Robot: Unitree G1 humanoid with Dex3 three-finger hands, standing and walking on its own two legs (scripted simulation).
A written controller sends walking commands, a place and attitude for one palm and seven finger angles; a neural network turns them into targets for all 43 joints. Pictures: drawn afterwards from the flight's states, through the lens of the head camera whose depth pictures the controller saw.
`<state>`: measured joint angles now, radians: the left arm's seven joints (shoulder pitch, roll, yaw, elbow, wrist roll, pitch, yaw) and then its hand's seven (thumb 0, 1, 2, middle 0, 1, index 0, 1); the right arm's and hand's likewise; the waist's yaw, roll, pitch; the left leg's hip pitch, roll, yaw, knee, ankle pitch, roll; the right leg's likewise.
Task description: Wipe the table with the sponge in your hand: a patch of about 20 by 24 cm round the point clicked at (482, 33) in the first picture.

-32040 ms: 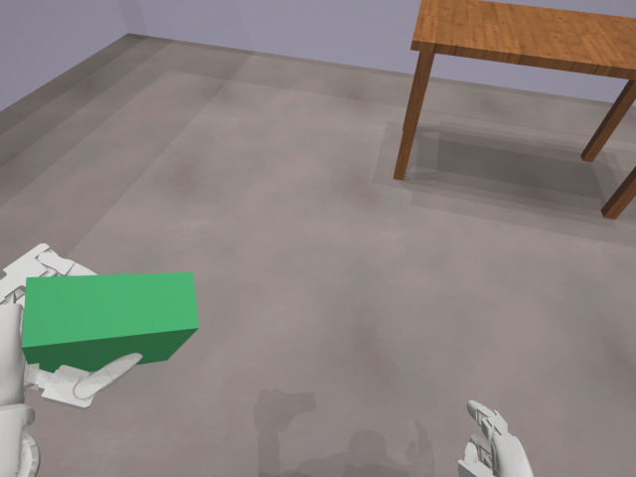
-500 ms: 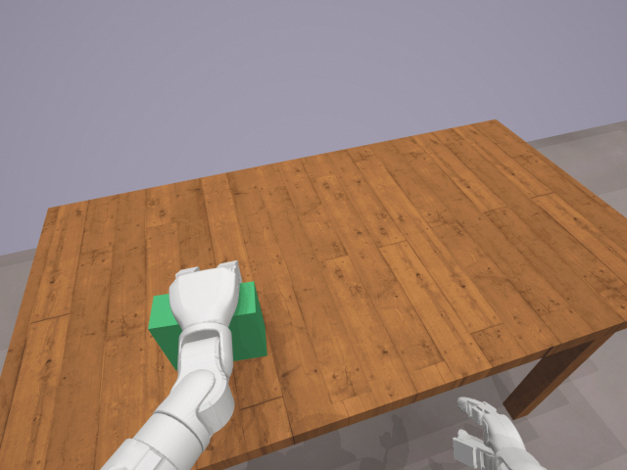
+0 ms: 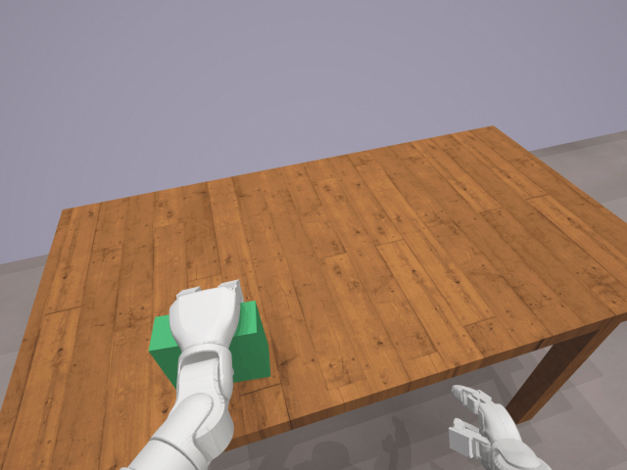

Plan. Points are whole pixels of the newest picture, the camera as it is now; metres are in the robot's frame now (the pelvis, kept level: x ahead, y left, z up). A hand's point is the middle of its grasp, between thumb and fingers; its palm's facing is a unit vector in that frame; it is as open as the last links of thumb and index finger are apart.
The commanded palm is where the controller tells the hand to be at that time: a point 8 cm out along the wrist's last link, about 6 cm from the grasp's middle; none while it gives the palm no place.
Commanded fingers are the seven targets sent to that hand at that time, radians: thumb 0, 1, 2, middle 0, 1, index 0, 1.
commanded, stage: wipe back along the third lane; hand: left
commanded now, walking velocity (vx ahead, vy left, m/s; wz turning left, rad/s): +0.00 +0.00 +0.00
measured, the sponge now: (219, 355) +0.28 +0.19 -0.03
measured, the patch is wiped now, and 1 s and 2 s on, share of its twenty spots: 1.00 1.00 1.00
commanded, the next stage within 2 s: slide back across to the middle lane in 1.08 s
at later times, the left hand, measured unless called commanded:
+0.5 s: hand (219, 350) +0.27 +0.17 +0.01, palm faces +0.02 -0.11 -0.99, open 9.8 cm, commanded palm +0.21 +0.16 +0.05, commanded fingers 0.00 0.10 1.30 -1.20 -1.60 -1.20 -1.60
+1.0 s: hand (221, 349) +0.27 +0.17 +0.01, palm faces +0.00 -0.09 -1.00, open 9.8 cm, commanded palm +0.22 +0.15 +0.04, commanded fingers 0.00 0.10 1.30 -1.20 -1.60 -1.20 -1.60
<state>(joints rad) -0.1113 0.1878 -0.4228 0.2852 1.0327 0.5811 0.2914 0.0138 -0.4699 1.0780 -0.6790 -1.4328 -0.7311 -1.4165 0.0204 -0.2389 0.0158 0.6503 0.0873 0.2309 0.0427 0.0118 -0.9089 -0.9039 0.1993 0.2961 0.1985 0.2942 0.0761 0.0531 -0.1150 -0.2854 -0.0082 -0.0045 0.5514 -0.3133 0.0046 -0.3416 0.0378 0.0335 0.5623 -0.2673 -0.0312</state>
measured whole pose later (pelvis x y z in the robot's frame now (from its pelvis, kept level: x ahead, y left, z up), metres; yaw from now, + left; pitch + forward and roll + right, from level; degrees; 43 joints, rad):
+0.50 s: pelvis +0.00 +0.00 +0.00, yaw -1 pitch +2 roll +0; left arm 0.01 0.19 -0.42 0.15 1.05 0.56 0.30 0.01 -0.47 1.08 -0.68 -1.43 -0.74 -1.41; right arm 0.02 -0.24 0.01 0.66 0.09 0.21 0.06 0.01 -0.91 -0.90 0.20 0.30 0.22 0.31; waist 0.08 0.05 -0.11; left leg -0.28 0.00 0.01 0.57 -0.33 0.00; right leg -0.34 0.05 0.05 0.58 -0.28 -0.03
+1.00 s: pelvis +0.00 +0.00 +0.00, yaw +0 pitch +2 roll +1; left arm -0.05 0.18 -0.44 0.21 1.05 0.59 0.28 0.00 -0.48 1.08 -0.70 -1.42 -0.76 -1.39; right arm 0.02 -0.24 0.02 0.65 0.09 0.21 0.04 0.01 -0.91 -0.90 0.20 0.30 0.20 0.30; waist 0.09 0.05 -0.11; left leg -0.30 -0.01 0.00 0.58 -0.32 0.00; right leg -0.36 0.04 0.04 0.60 -0.28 -0.03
